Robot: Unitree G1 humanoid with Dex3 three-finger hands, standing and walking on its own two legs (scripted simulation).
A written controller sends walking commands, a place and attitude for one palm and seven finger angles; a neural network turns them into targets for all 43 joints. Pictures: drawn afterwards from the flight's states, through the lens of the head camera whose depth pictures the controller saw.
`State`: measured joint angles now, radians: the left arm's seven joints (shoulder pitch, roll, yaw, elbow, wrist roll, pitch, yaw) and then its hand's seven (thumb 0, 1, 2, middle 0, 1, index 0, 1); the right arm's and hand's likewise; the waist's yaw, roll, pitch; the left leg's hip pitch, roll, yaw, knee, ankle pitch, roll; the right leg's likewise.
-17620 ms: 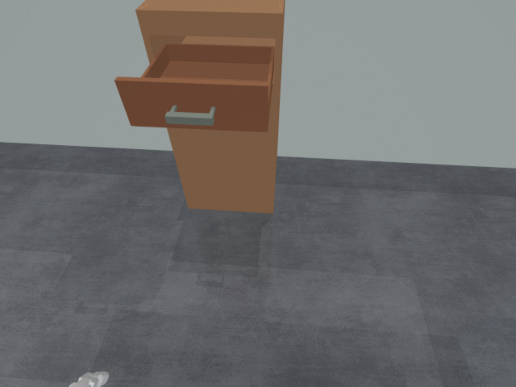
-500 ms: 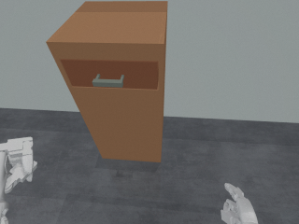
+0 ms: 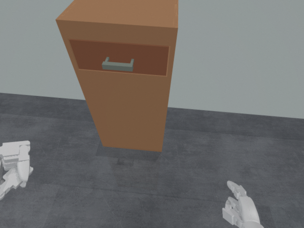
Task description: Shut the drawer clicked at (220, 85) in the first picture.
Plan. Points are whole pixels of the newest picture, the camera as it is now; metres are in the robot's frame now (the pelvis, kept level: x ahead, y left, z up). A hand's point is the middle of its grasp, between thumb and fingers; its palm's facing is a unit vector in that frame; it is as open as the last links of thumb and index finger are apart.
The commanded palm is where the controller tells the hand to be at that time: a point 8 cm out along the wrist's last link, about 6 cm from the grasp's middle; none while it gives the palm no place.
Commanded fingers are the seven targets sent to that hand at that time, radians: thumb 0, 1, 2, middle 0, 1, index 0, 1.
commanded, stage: step back with the hand held close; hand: left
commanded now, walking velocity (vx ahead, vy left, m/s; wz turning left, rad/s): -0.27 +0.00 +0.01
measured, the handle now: (118, 63) +0.70 +0.19 +0.02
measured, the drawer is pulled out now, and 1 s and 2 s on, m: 0.00 0.00 0.00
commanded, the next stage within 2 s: stop stepping back and stand still in 0.82 s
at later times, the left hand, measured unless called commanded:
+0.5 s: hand (3, 205) +0.13 +0.25 +0.16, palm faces +0.35 -0.83 -0.44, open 3.2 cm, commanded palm +0.05 +0.30 +0.18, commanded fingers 0.00 0.90 0.90 -1.40 -1.60 -1.40 -1.60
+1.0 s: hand out of the picture +0.04 +0.23 +0.19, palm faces +0.23 -0.88 -0.42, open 3.2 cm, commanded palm +0.00 +0.28 +0.18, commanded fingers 0.00 0.90 0.90 -1.40 -1.60 -1.40 -1.60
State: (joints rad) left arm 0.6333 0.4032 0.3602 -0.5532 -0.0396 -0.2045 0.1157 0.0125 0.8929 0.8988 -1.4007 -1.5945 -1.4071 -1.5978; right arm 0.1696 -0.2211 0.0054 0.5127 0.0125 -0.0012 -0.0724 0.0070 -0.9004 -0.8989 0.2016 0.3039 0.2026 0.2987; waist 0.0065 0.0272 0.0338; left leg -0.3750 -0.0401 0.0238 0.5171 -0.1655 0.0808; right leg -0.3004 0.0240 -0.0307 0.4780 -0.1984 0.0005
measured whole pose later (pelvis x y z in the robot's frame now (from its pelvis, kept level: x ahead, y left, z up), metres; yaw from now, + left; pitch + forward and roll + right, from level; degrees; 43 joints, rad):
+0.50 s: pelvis -0.06 +0.01 -0.01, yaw +4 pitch +0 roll -3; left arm 0.59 0.43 0.37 -0.64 -0.03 -0.29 0.14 0.01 0.89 0.90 -1.40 -1.59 -1.41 -1.60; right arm 0.19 -0.22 -0.02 0.58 0.00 -0.03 -0.06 0.01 -0.90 -0.90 0.20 0.30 0.20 0.30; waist -0.03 -0.02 0.05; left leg -0.51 -0.04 0.00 0.64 -0.20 0.06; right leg -0.40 0.05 0.01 0.59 -0.20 0.01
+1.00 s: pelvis -0.16 +0.02 -0.02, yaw -6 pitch +0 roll -3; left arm 0.59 0.49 0.41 -0.67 -0.08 -0.29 0.08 0.01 0.89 0.90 -1.41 -1.59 -1.41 -1.60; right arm 0.22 -0.16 0.04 0.66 -0.01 -0.11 -0.06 0.01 -0.90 -0.90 0.20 0.30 0.21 0.30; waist 0.00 -0.04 -0.05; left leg -0.52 0.00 0.04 0.57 -0.02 0.05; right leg -0.06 0.01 -0.01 0.58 -0.48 0.03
